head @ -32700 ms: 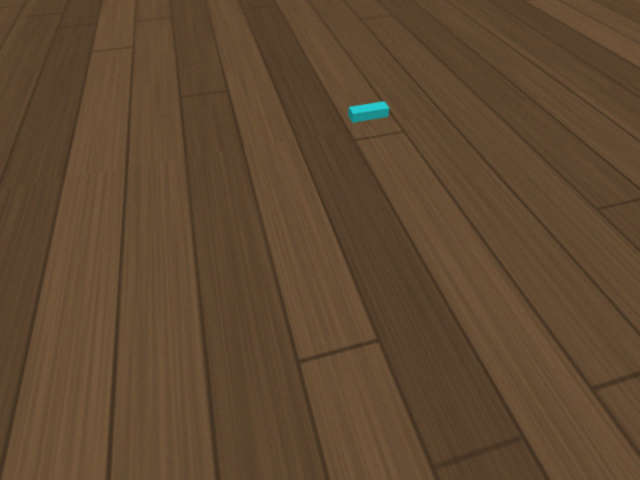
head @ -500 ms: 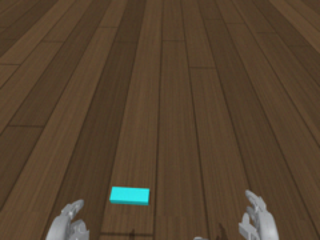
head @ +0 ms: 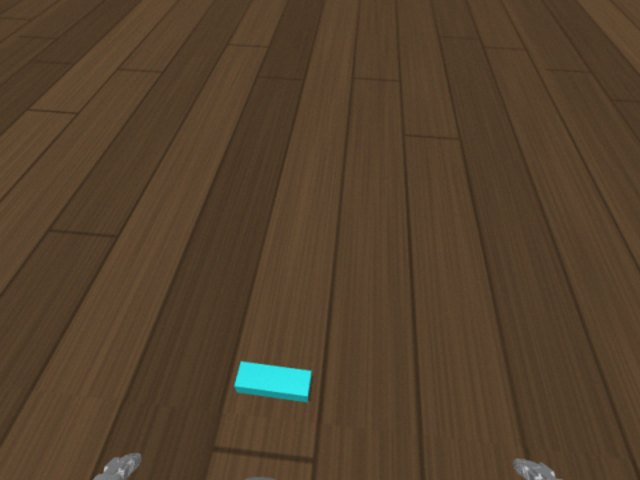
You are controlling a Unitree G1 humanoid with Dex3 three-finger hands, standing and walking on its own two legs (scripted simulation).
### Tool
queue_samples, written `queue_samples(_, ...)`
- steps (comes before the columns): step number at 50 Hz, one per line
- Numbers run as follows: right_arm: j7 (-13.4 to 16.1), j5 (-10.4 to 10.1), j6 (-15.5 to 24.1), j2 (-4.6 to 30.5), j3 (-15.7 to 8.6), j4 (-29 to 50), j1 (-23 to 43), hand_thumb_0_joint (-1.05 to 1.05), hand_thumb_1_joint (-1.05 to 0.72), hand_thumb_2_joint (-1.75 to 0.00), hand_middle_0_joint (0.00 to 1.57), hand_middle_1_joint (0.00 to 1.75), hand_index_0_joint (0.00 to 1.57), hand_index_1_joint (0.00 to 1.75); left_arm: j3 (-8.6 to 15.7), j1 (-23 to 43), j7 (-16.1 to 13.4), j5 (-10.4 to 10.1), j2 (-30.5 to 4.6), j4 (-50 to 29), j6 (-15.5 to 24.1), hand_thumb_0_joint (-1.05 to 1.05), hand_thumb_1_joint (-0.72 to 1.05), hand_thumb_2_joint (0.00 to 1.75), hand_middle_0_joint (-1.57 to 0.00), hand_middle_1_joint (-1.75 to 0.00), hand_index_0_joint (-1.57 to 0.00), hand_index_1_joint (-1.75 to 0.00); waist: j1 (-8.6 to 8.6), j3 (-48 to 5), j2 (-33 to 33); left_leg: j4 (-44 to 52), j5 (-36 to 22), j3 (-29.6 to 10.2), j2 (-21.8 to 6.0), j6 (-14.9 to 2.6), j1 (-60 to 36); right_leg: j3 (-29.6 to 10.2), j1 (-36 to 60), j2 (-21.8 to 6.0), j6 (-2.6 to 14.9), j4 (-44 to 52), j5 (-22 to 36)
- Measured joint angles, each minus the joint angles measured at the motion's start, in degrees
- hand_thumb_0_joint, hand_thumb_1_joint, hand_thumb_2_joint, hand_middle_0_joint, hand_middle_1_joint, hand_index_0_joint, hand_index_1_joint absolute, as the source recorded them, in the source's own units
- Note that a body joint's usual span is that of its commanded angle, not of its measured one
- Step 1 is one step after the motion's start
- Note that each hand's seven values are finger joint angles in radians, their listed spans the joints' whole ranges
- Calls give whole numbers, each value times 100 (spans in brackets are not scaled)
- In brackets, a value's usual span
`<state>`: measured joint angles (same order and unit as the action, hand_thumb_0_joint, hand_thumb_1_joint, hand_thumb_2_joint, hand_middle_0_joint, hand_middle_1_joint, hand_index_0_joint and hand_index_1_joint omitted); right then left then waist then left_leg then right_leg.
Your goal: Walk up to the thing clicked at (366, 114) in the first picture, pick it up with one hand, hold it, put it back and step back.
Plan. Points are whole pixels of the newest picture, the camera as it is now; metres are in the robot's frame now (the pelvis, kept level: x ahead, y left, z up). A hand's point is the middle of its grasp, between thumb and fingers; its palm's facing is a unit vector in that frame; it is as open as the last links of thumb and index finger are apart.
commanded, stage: stand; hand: left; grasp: from above
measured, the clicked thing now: (274, 381) +0.49 +0.16 -0.72
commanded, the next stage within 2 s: none
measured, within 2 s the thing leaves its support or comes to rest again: neither
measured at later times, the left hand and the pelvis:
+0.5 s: hand out of the picture +0.03 +0.23 -0.13, palm faces +0.06 -0.94 -0.34, open 7.4 cm; pelvis +0.00 -0.01 +0.03, yaw +1 degrees
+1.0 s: hand out of the picture +0.06 +0.23 -0.12, palm faces +0.05 -0.94 -0.34, open 7.4 cm; pelvis +0.00 -0.01 +0.04, yaw +1 degrees
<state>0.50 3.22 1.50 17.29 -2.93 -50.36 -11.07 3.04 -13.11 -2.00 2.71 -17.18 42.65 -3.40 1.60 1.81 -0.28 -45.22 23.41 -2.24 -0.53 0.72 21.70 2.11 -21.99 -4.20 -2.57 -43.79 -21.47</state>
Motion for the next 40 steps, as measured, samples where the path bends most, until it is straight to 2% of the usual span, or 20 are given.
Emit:
queue_samples(7, 53, -78, -135, -55, 15, -494, -48, 1, -91, -90, 20, 30, 20, 30, 3, -84, 1, -49, 64, 1081, 160, 1, 91, 90, -20, -30, -20, -30, 13, 139, 75, 736, -345, -50, -12, 15, -590, 87, 641, 18, 6, 787, 350)
queue_samples(16, 68, -174, -208, -137, 80, -923, 50, 1, -91, -90, 21, 30, 20, 30, -72, 8, 8, -80, 124, 1853, 223, 1, 91, 90, -20, -30, -20, -30, 18, 231, 130, 1587, -789, -76, -19, 55, -1188, 148, 1234, 33, 30, 1590, 751)
queue_samples(40, 32, -208, -222, 59, 127, -1347, 118, 1, -91, -90, 20, 30, 20, 30, -59, 506, 70, -143, -38, 2274, 331, 1, 91, 90, -20, -30, -20, -30, -72, 249, 127, 2247, -1120, -106, -118, 138, -1555, 203, 1602, 138, 101, 2241, 1070)
